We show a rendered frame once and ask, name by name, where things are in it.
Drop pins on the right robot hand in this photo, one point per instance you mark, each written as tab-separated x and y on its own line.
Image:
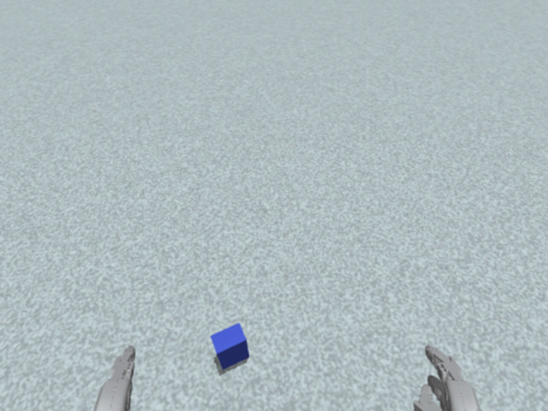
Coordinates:
452	391

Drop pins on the carton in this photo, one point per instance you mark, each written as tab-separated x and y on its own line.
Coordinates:
230	345

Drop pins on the left robot hand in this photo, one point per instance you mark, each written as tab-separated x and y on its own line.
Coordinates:
116	391

